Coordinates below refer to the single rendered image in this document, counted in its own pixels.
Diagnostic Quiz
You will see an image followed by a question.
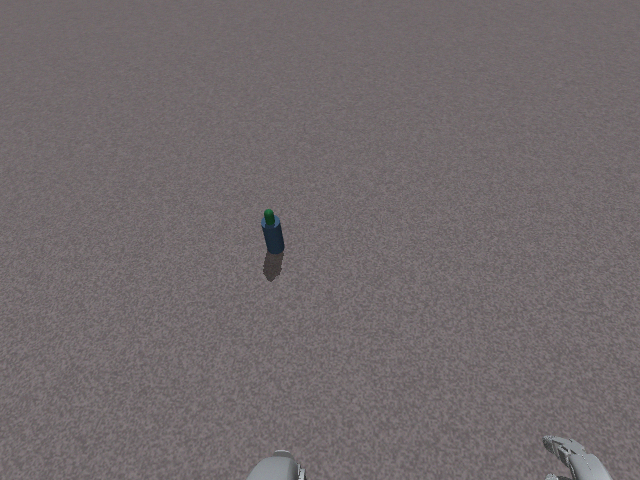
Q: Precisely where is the right robot hand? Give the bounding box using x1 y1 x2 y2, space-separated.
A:
542 435 613 480

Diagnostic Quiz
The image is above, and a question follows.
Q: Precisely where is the bottle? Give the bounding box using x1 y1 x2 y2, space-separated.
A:
261 209 285 254

